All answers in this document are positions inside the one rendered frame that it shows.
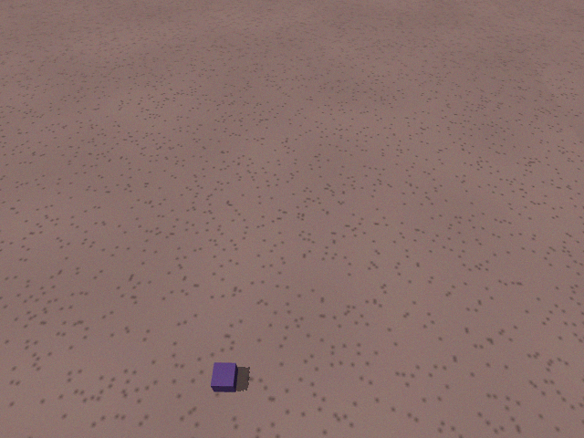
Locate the cube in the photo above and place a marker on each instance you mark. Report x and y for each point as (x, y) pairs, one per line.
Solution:
(224, 377)

